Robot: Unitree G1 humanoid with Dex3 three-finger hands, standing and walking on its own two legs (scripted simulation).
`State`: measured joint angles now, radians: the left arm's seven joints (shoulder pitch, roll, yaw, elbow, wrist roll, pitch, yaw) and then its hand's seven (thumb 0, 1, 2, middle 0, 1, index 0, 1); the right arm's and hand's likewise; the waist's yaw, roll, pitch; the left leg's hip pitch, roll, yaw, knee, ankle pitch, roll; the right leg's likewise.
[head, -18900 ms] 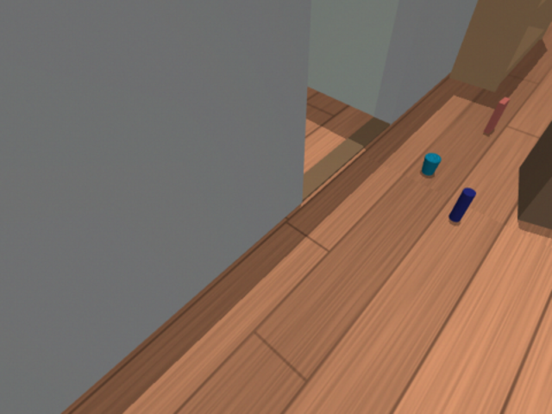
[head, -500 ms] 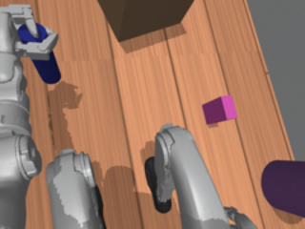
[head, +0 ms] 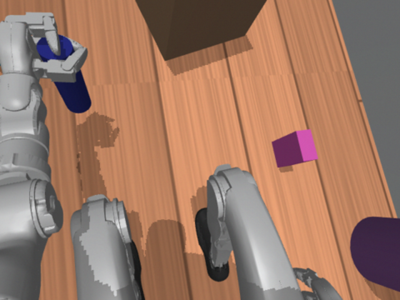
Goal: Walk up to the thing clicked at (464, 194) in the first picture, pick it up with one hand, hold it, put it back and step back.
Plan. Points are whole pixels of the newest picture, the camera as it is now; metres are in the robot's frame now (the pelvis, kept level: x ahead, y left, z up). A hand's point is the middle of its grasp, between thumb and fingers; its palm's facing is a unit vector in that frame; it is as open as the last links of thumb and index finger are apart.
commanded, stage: lift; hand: left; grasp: from the side
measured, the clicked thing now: (68, 79) +0.55 +0.17 -0.12
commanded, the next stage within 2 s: none
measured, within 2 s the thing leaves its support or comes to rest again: neither
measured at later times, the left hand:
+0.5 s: hand (27, 37) +0.52 +0.17 +0.06, palm faces -0.08 -1.00 -0.05, open 4.6 cm
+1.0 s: hand out of the picture +0.44 +0.18 +0.24, palm faces -0.03 -1.00 -0.03, open 4.6 cm
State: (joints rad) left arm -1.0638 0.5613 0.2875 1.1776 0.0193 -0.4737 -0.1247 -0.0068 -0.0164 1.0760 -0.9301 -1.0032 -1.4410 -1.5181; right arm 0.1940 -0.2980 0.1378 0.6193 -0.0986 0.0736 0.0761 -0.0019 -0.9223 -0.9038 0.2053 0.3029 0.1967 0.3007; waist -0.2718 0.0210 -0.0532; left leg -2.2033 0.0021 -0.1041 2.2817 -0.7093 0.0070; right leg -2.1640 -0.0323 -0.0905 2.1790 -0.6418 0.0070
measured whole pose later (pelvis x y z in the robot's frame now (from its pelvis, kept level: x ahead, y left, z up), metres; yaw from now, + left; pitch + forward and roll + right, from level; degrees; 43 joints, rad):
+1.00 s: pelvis +0.03 +0.00 +0.21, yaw +4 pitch +25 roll -4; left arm -0.48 0.31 0.15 0.60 -0.16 -0.24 -0.17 -0.01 -0.01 1.07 -0.93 -1.00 -1.57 -1.65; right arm 0.22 -0.25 0.03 0.63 0.05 -0.02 -0.03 0.00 -0.90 -0.89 0.21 0.30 0.20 0.30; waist -0.09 0.04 -0.17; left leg -1.40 0.02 -0.04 1.58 -0.63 0.01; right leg -1.39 -0.01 -0.05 1.51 -0.57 0.01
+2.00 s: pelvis +0.08 +0.00 +0.34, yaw +5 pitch +13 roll -2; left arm -0.35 0.31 0.17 0.69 -0.23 -0.34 -0.37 -0.01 0.00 1.06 -0.92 -1.01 -1.40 -1.46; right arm 0.27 -0.25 0.02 0.69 0.03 -0.07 -0.09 0.01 -0.88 -0.89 0.21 0.30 0.20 0.30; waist -0.05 0.02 -0.07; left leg -0.73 0.03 -0.02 1.00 -0.49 -0.01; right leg -0.73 0.00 -0.04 0.95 -0.44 0.00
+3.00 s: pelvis +0.09 +0.00 +0.37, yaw +5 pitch +6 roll -1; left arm -0.22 0.26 0.13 0.56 -0.21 -0.32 -0.31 -0.01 0.00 1.05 -0.91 -1.03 -1.39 -1.48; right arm 0.25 -0.24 0.01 0.68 0.03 -0.05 -0.10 0.01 -0.88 -0.89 0.21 0.30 0.20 0.30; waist -0.03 0.02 -0.02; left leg -0.51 0.03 0.00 0.83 -0.43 -0.01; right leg -0.52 0.00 -0.03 0.79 -0.39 0.00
